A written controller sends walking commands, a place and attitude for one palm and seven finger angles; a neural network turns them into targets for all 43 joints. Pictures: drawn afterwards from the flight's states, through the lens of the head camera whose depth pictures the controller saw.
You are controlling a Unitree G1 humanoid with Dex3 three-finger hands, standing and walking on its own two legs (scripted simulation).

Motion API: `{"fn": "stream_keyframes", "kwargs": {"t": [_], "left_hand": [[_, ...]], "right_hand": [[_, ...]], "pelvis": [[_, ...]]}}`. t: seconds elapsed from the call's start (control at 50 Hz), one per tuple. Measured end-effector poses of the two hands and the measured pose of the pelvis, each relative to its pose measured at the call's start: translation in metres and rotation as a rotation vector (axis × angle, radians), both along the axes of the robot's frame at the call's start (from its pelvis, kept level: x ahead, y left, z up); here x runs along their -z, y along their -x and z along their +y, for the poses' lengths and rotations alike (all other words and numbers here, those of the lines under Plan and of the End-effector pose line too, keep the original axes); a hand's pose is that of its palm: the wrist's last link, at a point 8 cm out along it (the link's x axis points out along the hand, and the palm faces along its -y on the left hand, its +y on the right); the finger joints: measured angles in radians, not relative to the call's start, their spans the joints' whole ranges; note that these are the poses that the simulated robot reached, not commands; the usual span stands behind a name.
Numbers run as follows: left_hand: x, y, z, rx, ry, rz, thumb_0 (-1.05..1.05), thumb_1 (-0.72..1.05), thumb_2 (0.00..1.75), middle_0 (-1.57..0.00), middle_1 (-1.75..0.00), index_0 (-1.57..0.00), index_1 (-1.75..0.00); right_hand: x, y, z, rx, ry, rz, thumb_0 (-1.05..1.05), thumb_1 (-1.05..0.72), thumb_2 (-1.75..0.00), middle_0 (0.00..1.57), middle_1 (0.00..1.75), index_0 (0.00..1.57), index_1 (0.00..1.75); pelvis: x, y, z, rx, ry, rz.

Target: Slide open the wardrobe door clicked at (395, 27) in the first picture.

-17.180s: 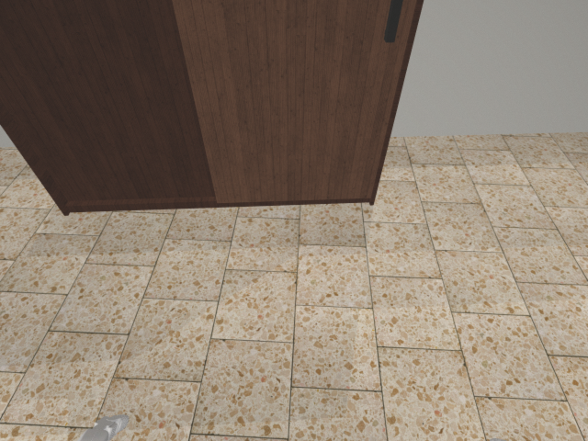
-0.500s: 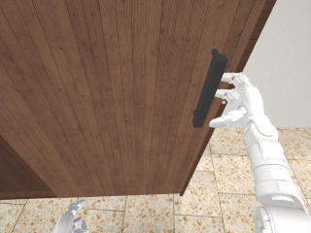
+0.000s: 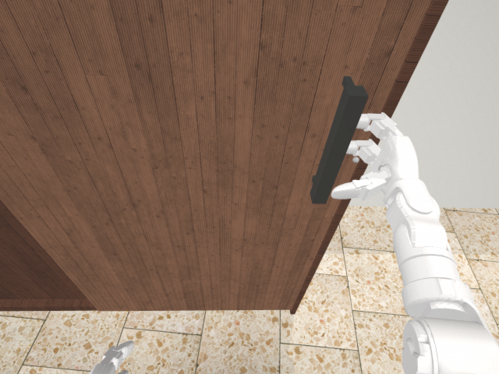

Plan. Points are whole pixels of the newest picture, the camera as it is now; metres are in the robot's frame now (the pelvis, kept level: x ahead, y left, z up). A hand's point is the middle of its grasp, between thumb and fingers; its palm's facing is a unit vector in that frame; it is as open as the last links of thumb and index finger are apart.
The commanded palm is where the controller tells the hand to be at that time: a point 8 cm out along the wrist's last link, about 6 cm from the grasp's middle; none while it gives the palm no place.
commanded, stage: slide the fingers in behind the handle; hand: right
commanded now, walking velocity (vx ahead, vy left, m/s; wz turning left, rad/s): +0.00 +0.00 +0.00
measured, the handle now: (331, 145) +0.46 -0.09 +0.15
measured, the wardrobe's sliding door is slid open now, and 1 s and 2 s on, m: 0.00 0.00 0.00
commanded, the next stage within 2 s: grip the handle and tug to test in 1.58 s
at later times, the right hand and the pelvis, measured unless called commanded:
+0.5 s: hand (346, 161) +0.41 -0.10 +0.16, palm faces -0.12 +0.99 +0.01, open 14.0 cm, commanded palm +0.38 -0.15 +0.16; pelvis +0.01 +0.00 +0.00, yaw +0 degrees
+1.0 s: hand (332, 165) +0.40 -0.08 +0.16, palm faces -0.12 +0.99 -0.01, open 14.2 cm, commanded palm +0.38 -0.13 +0.16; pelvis +0.01 +0.00 +0.00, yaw -1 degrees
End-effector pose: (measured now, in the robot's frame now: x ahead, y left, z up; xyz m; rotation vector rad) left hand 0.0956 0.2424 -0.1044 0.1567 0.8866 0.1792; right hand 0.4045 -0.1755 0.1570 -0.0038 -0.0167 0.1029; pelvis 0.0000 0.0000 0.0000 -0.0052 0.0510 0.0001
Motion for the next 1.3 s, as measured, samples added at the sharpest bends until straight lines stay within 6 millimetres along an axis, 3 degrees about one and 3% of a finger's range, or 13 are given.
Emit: {"fn": "stream_keyframes", "kwargs": {"t": [0.7, 0.9, 1.06, 1.3], "left_hand": [[-0.013, -0.048, -0.01, 0.05, 0.023, -0.097, 0.01, 0.9, 0.89, -0.2, -0.3, -0.2, -0.3], [-0.012, -0.05, -0.01, 0.061, 0.021, -0.092, 0.01, 0.9, 0.89, -0.2, -0.3, -0.2, -0.3], [-0.009, -0.045, -0.009, 0.056, 0.024, -0.077, 0.01, 0.9, 0.89, -0.2, -0.3, -0.2, -0.3], [-0.012, -0.038, -0.004, 0.029, 0.027, -0.079, 0.01, 0.9, 0.89, -0.2, -0.3, -0.2, -0.3]], "right_hand": [[0.002, 0.019, 0.022, 0.002, -0.005, -0.008, -0.01, 0.5, -0.3, 0.3, 1.2, 0.28, 1.19], [0.0, 0.021, 0.028, 0.008, 0.007, -0.009, -0.01, 0.5, -0.3, 0.28, 1.19, 0.25, 1.19], [-0.002, 0.017, 0.046, -0.024, -0.001, -0.009, -0.01, 0.5, -0.3, 0.29, 1.19, 0.26, 1.19], [-0.001, 0.019, 0.044, -0.01, 0.003, -0.006, -0.01, 0.5, -0.3, 0.3, 1.19, 0.26, 1.18]], "pelvis": [[-0.002, -0.011, 0.001, 0.0, -0.002, -0.019], [-0.001, -0.009, 0.003, 0.009, -0.002, -0.026], [-0.002, -0.008, 0.004, 0.006, -0.001, -0.022], [-0.002, -0.008, 0.007, -0.01, -0.001, -0.03]]}}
